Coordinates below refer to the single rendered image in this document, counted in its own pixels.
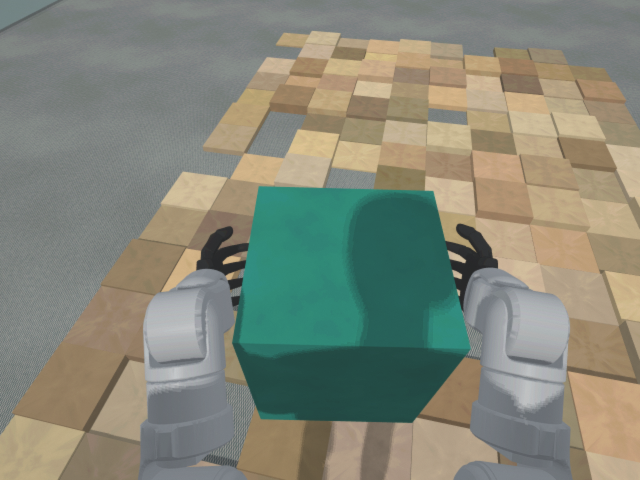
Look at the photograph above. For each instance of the left robot hand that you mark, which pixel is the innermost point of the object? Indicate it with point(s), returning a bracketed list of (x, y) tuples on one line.
[(212, 257)]

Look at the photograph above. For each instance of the right robot hand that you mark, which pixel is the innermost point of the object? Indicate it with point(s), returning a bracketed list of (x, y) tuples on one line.
[(482, 258)]

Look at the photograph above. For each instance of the carton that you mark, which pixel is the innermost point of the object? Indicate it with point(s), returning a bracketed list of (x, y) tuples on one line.
[(348, 309)]

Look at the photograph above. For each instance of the right robot forearm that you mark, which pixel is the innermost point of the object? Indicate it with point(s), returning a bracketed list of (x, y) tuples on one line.
[(524, 352)]

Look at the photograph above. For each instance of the left robot forearm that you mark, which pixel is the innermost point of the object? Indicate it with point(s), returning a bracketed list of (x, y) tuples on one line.
[(184, 358)]

